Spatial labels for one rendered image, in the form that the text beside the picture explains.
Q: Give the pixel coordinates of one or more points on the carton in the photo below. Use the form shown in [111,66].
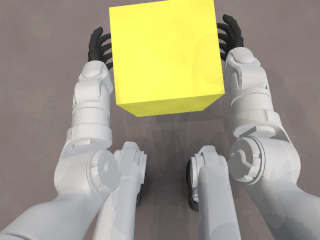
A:
[166,57]

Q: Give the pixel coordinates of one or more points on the right robot forearm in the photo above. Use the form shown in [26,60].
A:
[250,97]

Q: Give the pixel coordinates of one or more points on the robot right thigh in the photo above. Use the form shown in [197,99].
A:
[217,214]

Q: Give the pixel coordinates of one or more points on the right robot upper arm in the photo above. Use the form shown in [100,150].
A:
[268,170]

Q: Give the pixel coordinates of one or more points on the left robot forearm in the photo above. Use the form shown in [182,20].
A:
[90,126]

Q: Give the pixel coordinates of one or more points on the robot left thigh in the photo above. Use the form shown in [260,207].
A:
[116,218]

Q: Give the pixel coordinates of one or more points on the left robot upper arm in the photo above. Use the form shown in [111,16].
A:
[83,182]

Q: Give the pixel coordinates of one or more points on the right robot hand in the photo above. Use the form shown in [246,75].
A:
[232,37]

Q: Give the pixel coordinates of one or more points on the robot thigh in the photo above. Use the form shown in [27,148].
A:
[116,218]
[217,214]

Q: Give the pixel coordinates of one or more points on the left robot hand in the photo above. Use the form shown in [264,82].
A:
[96,50]

